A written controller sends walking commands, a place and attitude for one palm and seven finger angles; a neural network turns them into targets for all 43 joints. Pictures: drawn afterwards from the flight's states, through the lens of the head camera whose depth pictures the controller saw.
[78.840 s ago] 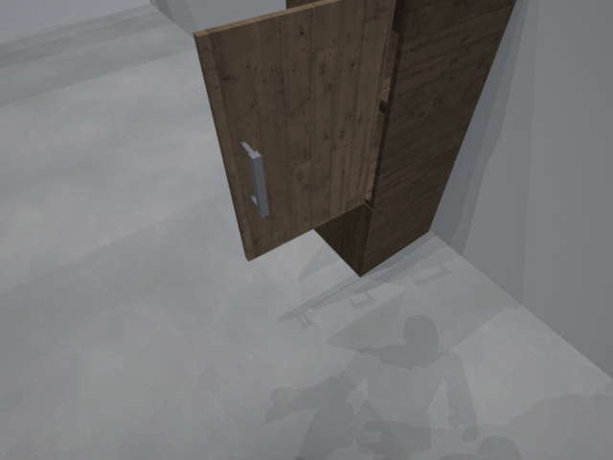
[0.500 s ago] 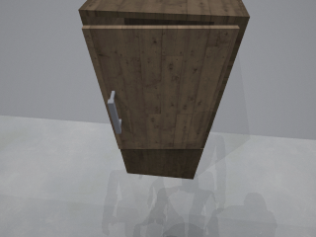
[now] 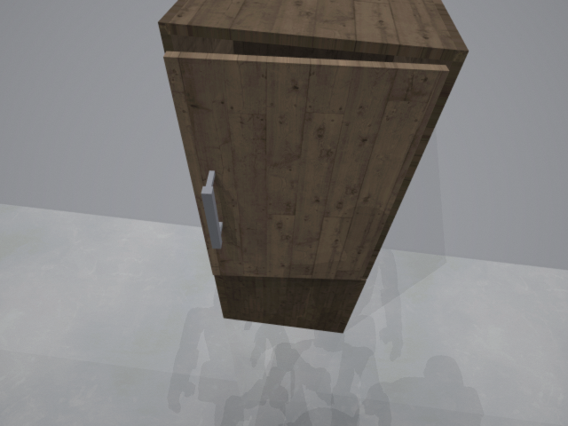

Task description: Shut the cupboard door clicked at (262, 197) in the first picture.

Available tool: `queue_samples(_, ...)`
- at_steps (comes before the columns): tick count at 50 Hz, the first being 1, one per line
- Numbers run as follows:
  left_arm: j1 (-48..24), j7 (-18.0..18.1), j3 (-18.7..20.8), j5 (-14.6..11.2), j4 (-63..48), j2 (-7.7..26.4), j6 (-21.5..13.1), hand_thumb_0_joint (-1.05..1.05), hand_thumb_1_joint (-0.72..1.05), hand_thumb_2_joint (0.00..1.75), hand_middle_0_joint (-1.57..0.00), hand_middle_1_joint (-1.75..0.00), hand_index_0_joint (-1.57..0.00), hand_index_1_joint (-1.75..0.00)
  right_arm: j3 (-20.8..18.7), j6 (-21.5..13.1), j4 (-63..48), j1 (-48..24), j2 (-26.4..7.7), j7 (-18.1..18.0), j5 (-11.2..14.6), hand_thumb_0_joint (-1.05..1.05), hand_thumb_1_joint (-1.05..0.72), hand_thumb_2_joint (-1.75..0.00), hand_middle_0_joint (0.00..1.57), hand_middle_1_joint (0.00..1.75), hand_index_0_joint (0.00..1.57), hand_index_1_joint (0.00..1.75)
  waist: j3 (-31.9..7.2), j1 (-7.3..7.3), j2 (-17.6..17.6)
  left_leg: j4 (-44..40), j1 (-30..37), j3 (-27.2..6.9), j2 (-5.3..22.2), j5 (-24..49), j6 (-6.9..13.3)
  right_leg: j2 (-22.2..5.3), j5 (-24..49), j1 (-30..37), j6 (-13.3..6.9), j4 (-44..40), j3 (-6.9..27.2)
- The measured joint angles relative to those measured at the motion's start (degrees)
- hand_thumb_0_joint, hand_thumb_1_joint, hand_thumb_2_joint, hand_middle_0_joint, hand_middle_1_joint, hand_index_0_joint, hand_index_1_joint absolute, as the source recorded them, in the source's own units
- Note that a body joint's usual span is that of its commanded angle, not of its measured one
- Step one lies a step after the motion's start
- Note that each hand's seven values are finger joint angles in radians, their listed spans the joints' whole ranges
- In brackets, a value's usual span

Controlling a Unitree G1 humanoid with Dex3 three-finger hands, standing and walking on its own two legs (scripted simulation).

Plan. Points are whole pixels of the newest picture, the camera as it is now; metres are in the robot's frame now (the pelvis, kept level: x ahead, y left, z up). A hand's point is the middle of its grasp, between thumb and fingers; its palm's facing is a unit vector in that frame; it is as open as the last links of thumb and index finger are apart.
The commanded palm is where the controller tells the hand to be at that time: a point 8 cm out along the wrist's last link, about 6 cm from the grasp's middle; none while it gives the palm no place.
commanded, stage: shuffle to correct the standing spot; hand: left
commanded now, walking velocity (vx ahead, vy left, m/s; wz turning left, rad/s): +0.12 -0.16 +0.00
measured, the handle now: (214, 212) +0.50 +0.17 -0.05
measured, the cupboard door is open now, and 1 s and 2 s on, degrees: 6 6 6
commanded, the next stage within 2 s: come to a stop and stand still in 0.18 s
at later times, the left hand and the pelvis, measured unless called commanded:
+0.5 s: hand out of the picture -0.01 +0.09 -0.18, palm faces +0.04 -0.99 -0.13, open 7.4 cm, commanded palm none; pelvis +0.06 -0.05 +0.00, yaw -1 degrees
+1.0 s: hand out of the picture +0.10 +0.11 -0.16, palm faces +0.01 -0.96 -0.27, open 7.4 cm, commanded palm none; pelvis +0.03 -0.08 -0.01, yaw +0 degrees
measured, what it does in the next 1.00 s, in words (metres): steps on the spot: left foot, then right foot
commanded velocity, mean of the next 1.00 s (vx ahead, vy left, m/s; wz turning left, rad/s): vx -0.02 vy -0.01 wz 0.04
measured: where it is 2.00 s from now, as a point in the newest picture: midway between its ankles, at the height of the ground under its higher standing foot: outside the picture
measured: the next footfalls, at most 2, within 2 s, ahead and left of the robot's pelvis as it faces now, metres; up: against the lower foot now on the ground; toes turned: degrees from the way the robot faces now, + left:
left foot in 0.52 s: +0.10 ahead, +0.05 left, +0.00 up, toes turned -2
right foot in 0.76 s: +0.10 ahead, -0.17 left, +0.00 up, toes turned -1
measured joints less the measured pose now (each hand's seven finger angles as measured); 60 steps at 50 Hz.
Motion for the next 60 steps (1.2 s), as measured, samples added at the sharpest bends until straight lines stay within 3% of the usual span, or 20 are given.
queue_samples(3, 0.8, -0.5, 0.2, 0.4, 0.1, 0.1, 0.7, 0.01, 0.91, 0.9, -0.2, -0.3, -0.2, -0.3, -0.1, 0.5, -0.2, 0.2, 0.6, 0.1, -0.3, 0.01, -0.91, -0.9, 0.2, 0.29, 0.2, 0.3, -0.6, 0.02, -0.6, 0.5, -0.1, 0.3, 0.0, -0.7, -0.2, -0.1, -1.4, -0.9, -0.9, 2.0, 0.1)
queue_samples(8, 2.2, -1.5, 0.9, 0.9, -0.4, -0.1, 1.6, 0.01, 0.91, 0.9, -0.2, -0.3, -0.19, -0.3, -0.6, 1.0, -1.1, 0.9, 1.4, 0.0, -0.7, 0.01, -0.91, -0.9, 0.2, 0.29, 0.2, 0.3, 0.0, 0.29, -0.7, 2.1, -0.7, 1.7, 1.5, -2.0, -1.1, 0.1, -6.0, -5.6, -2.7, 8.4, -3.0)
queue_samples(11, 3.1, -1.9, 1.2, 1.0, -0.4, -0.6, 1.2, 0.01, 0.91, 0.9, -0.2, -0.3, -0.19, -0.3, -0.9, 1.3, -0.9, 2.2, 1.2, -0.1, -0.6, 0.01, -0.91, -0.9, 0.2, 0.29, 0.2, 0.3, 0.5, -0.16, 0.6, 4.8, -1.5, 1.0, 3.0, -3.8, -2.3, 1.0, -0.5, -5.3, -3.3, 5.7, -4.9)
queue_samples(15, 4.9, -1.2, 1.4, 0.8, -0.7, -1.4, -0.5, 0.01, 0.91, 0.9, -0.2, -0.3, -0.2, -0.3, -1.2, 2.6, 0.8, 4.5, 1.4, 0.2, -0.3, 0.01, -0.91, -0.9, 0.2, 0.29, 0.2, 0.3, -0.6, 0.3, 1.0, 18.9, -6.9, -1.8, 3.2, -13.5, -1.2, 2.1, -2.0, -3.2, -4.9, 3.5, -7.4)
queue_samples(18, 6.2, -0.5, 1.1, 0.7, -0.1, -2.4, -1.6, 0.01, 0.91, 0.9, -0.2, -0.3, -0.2, -0.3, -1.3, 2.6, 1.3, 4.1, 1.7, 0.4, -0.3, 0.01, -0.91, -0.9, 0.2, 0.29, 0.2, 0.3, -0.1, 0.99, 0.3, 27.0, -10.6, -2.2, 2.9, -13.0, -1.5, 2.4, -1.1, -0.9, -5.3, -0.1, -8.0)
queue_samples(23, 7.8, 0.0, 0.0, 0.6, 1.2, -4.7, -1.8, 0.01, 0.91, 0.9, -0.2, -0.3, -0.2, -0.3, -0.8, 1.8, 0.3, 0.5, 1.9, -0.1, 0.5, 0.01, -0.93, -0.9, 0.2, 0.29, 0.2, 0.3, 1.7, 1.69, 0.1, 15.6, -9.3, -1.4, 2.3, -7.8, -2.7, 2.8, -1.1, 1.2, -5.1, -1.8, -7.4)
queue_samples(26, 8.4, 0.1, 0.0, 0.2, 1.4, -5.3, -0.9, 0.01, 0.9, 0.9, -0.2, -0.3, -0.2, -0.3, -0.8, 1.2, -1.0, -1.3, 2.3, -0.3, 0.7, 0.01, -0.93, -0.9, 0.2, 0.29, 0.2, 0.3, 2.5, 1.69, -0.1, 5.3, -5.2, -0.6, 1.7, 2.3, -2.1, 2.9, -4.0, 0.4, -4.7, 2.9, -6.9)
queue_samples(29, 6.8, 0.6, 0.5, -0.4, 1.1, -4.6, 0.6, 0.01, 0.9, 0.9, -0.2, -0.3, -0.2, -0.3, -0.7, 0.9, -2.2, -2.7, 3.5, -0.7, 0.7, 0.01, -0.93, -0.9, 0.2, 0.29, 0.2, 0.3, 3.0, 1.92, -1.8, 5.1, -3.8, 0.6, 0.8, -0.9, -0.6, 1.4, -7.8, -3.3, -2.5, 12.3, -5.8)
queue_samples(31, 4.8, 0.9, 0.8, -0.4, 0.3, -4.2, 1.3, 0.01, 0.9, 0.9, -0.2, -0.3, -0.2, -0.3, -0.5, 0.9, -2.9, -3.5, 3.9, -1.1, 0.7, 0.01, -0.93, -0.9, 0.2, 0.29, 0.2, 0.3, 3.5, 2.01, -1.7, 4.0, -2.9, 0.9, 0.8, -1.0, -0.4, 0.9, -12.4, -6.2, -1.6, 17.8, -4.6)
queue_samples(33, 2.4, 0.9, 1.3, -0.3, -0.9, -3.8, 1.7, 0.01, 0.9, 0.9, -0.2, -0.3, -0.2, -0.3, -0.9, 1.1, -3.5, -4.4, 3.7, -1.3, 0.5, 0.0, -0.93, -0.9, 0.2, 0.29, 0.2, 0.3, 3.8, 1.71, -0.7, 2.9, -2.6, 0.6, 1.0, 0.2, -0.7, 0.2, -12.6, -8.2, -1.3, 19.2, -4.2)
queue_samples(38, -1.2, 0.9, 2.4, 0.4, -4.3, -1.9, 0.9, 0.01, 0.91, 0.9, -0.2, -0.3, -0.2, -0.3, -1.4, 2.2, -4.3, -4.9, 2.9, -0.4, 0.0, 0.0, -0.93, -0.9, 0.2, 0.29, 0.2, 0.3, 3.0, 1.74, 1.1, 4.4, -4.5, -0.4, 1.6, 0.9, -2.0, -1.5, -0.6, -7.5, -0.8, 9.5, -3.9)
queue_samples(40, -1.5, 1.2, 2.3, 0.7, -4.8, -1.5, 0.3, 0.01, 0.92, 0.9, -0.2, -0.3, -0.2, -0.3, -1.6, 2.7, -4.3, -4.7, 2.3, 0.1, 0.2, 0.0, -0.92, -0.9, 0.2, 0.29, 0.2, 0.3, 2.6, 1.86, 2.2, 6.8, -5.5, -1.1, 2.6, -0.2, -2.9, -0.5, -0.6, -7.2, -1.6, 8.7, -4.2)
queue_samples(44, 0.2, 1.2, 1.2, 0.7, -6.6, -1.4, -0.5, 0.01, 0.91, 0.9, -0.2, -0.3, -0.2, -0.3, -2.3, 3.3, -6.4, -2.1, 0.8, 1.4, 0.3, 0.01, -0.92, -0.9, 0.2, 0.29, 0.2, 0.3, 0.5, 0.21, 4.1, 11.4, -5.7, -3.2, 2.6, -5.7, -2.8, 0.9, -0.6, -6.5, -3.1, 8.6, -5.6)
queue_samples(47, 0.5, 0.9, 0.7, 0.4, -7.1, -1.1, -0.5, 0.01, 0.91, 0.9, -0.2, -0.3, -0.2, -0.3, -2.4, 2.9, -6.6, -0.2, 0.1, 1.4, 0.3, 0.01, -0.92, -0.9, 0.2, 0.29, 0.2, 0.3, -0.5, -0.91, 4.3, 8.4, -3.2, -3.2, 2.3, -1.9, -2.5, 0.8, -0.7, -5.8, -3.1, 9.1, -6.1)
queue_samples(60, -0.2, -0.4, 0.0, -0.1, -6.8, -0.5, 0.9, 0.01, 0.9, 0.9, -0.2, -0.3, -0.2, -0.3, -0.2, 2.9, -2.9, 7.0, 0.6, 1.6, -0.7, 0.01, -0.91, -0.9, 0.2, 0.29, 0.2, 0.3, -0.2, -1.65, 2.2, 1.7, -3.3, -2.8, 2.3, 1.4, -2.5, 1.3, 3.0, -6.4, -3.4, 3.0, -5.7)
